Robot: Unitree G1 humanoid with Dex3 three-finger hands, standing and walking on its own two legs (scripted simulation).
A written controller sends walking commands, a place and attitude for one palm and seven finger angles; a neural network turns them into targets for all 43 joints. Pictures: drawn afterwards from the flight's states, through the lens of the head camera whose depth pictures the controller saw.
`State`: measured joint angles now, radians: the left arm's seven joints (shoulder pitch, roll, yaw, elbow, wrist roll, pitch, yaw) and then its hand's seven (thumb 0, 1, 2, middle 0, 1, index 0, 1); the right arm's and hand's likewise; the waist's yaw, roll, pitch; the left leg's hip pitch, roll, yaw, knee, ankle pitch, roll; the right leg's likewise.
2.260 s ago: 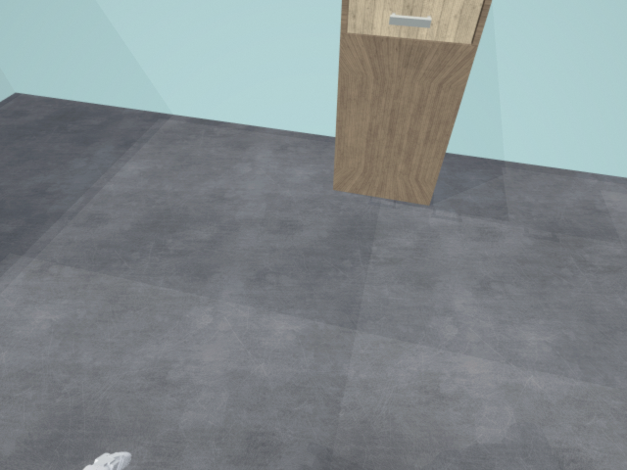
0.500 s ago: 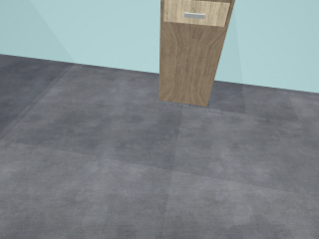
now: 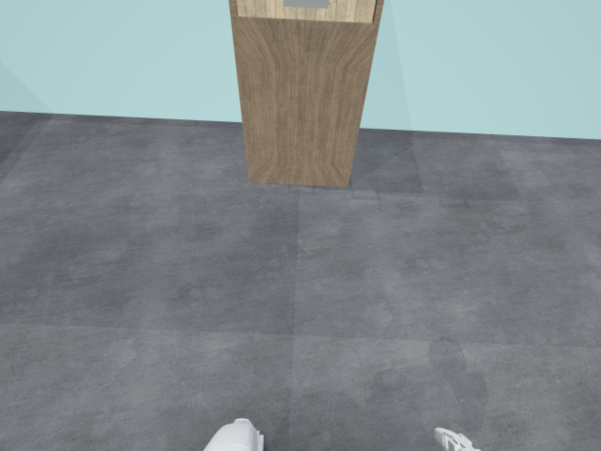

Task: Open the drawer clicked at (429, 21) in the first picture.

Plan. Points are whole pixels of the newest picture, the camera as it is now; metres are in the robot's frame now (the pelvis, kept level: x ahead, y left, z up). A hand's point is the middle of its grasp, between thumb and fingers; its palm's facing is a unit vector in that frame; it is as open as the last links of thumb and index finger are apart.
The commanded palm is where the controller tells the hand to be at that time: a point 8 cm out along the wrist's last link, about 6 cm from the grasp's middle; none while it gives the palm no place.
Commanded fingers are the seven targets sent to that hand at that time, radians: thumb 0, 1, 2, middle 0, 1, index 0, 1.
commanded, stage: walk to a spot facing it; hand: left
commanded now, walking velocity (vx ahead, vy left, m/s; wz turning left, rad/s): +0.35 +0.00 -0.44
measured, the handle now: out of the picture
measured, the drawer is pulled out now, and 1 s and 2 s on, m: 0.00 0.00 0.00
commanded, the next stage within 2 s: turn to face it in 0.98 s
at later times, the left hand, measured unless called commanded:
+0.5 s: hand (257, 290) +0.40 +0.13 -0.15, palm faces -0.31 -0.92 -0.23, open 7.4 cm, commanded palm none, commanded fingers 0.00 0.90 0.90 -0.20 -0.30 -0.20 -0.30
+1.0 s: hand (263, 249) +0.51 +0.14 -0.17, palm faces -0.37 -0.92 -0.15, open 7.4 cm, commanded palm none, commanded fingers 0.00 0.90 0.90 -0.20 -0.30 -0.20 -0.30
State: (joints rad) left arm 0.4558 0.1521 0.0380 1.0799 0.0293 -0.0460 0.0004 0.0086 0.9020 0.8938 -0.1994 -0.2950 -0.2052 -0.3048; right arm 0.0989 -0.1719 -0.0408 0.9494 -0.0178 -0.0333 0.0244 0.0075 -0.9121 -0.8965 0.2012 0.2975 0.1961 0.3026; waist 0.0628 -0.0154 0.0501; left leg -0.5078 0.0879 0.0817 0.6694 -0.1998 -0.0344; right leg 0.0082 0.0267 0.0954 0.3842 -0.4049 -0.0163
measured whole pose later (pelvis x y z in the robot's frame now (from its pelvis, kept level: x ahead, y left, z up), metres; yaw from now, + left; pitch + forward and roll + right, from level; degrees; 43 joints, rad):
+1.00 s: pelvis +0.42 -0.02 +0.01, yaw -27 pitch -1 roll -2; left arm 0.29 0.21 0.08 1.05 0.03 0.02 -0.03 0.01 0.91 0.89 -0.19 -0.29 -0.20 -0.30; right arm 0.25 -0.15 -0.04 0.99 -0.03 -0.08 -0.03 -0.01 -0.94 -0.90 0.20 0.30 0.20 0.30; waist 0.02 -0.03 0.03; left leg -0.21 0.11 0.26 0.51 -0.28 0.03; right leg -0.47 -0.04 -0.05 1.18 -0.33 0.01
